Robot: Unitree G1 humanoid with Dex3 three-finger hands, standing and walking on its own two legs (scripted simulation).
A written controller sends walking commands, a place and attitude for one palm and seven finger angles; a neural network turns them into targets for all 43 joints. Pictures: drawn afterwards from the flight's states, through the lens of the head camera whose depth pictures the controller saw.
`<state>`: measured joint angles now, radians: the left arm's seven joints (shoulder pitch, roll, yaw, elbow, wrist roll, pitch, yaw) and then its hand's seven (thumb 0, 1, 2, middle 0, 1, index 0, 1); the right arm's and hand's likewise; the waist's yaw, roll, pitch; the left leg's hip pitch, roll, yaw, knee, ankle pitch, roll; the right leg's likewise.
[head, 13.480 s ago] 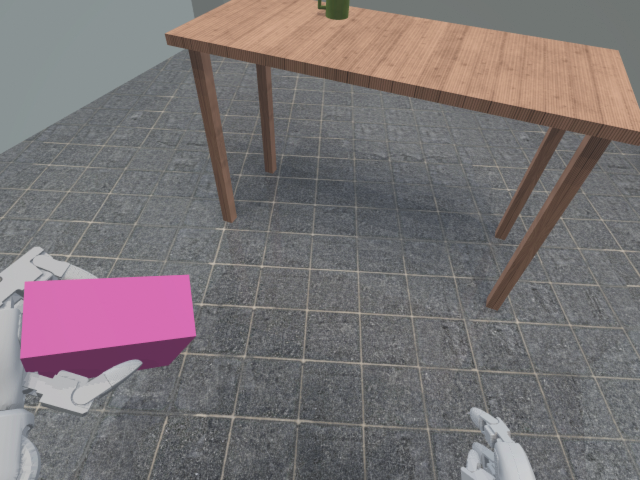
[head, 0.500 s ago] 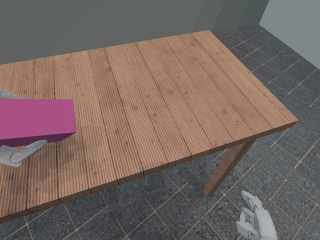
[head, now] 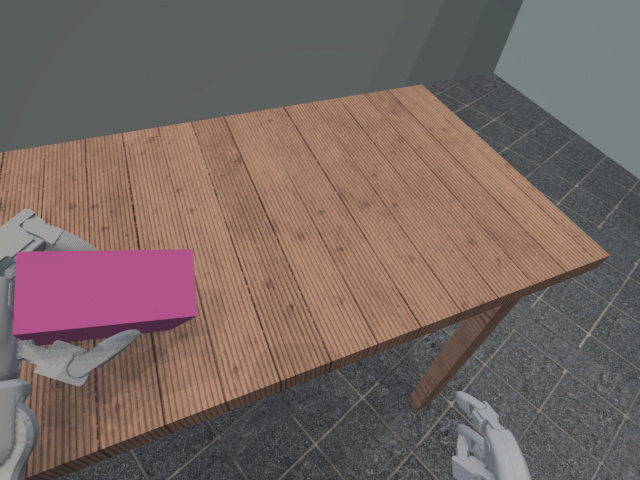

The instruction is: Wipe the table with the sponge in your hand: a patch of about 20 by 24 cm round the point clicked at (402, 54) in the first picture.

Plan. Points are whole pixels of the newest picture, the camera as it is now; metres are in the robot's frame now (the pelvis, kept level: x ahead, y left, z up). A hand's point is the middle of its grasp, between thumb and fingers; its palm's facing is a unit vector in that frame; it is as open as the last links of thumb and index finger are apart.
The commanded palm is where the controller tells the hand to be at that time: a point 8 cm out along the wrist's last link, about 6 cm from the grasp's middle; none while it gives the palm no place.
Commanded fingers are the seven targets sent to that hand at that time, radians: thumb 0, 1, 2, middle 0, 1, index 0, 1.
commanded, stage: come to a stop and stand still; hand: left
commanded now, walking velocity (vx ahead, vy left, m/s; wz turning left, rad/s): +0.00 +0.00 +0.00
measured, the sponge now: (134, 297) +0.24 +0.21 +0.15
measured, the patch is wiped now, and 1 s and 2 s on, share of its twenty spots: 0.00 0.00 0.00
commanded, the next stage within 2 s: look again from close up in 0.16 s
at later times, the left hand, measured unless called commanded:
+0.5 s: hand (86, 309) +0.22 +0.25 +0.15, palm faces +0.40 -0.84 -0.37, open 10.1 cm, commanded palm +0.16 +0.28 +0.18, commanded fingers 0.00 0.10 1.30 -1.20 -1.60 -1.20 -1.60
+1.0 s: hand (134, 314) +0.22 +0.20 +0.15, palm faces +0.37 -0.86 -0.35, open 10.1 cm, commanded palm +0.16 +0.24 +0.18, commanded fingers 0.00 0.10 1.30 -1.20 -1.60 -1.20 -1.60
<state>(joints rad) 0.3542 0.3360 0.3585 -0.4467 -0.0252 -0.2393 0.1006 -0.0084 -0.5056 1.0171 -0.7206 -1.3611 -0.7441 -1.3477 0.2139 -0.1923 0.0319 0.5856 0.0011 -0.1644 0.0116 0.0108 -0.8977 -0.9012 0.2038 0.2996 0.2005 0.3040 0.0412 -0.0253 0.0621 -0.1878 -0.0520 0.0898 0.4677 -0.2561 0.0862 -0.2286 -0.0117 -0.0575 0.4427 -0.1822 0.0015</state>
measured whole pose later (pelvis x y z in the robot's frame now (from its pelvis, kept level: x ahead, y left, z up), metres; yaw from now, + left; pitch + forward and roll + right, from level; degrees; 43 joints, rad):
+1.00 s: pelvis +0.00 -0.04 +0.00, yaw +0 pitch -1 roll +0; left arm 0.40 0.35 0.35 -0.46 -0.06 -0.17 0.10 -0.01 -0.51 1.02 -0.72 -1.36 -0.74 -1.34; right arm 0.20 -0.18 0.01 0.55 0.01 -0.11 -0.01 0.01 -0.90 -0.90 0.20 0.30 0.20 0.30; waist 0.03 -0.04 0.09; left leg -0.19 0.00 0.07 0.46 -0.24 0.03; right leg -0.23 0.04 -0.08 0.42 -0.17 -0.06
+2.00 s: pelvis +0.00 -0.01 +0.00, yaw -1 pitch -2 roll +0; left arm 0.41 0.37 0.33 -0.45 -0.06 -0.18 0.08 -0.01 -0.50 1.02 -0.72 -1.35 -0.74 -1.34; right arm 0.24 -0.18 0.03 0.57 0.01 -0.11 -0.01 0.01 -0.90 -0.90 0.20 0.30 0.20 0.30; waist 0.04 -0.05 0.08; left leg -0.19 -0.04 0.09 0.47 -0.27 0.07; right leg -0.24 0.01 -0.04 0.47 -0.20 -0.02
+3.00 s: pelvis +0.00 -0.02 +0.00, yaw -1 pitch -1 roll -1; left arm 0.43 0.36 0.33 -0.45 -0.04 -0.19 0.11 -0.01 -0.50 1.02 -0.72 -1.35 -0.74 -1.34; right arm 0.21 -0.21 0.01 0.57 0.01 -0.12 -0.03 0.01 -0.90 -0.90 0.20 0.30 0.20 0.30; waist 0.02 -0.01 0.06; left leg -0.19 -0.02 0.07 0.45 -0.24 0.06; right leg -0.21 0.03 -0.06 0.38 -0.15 -0.03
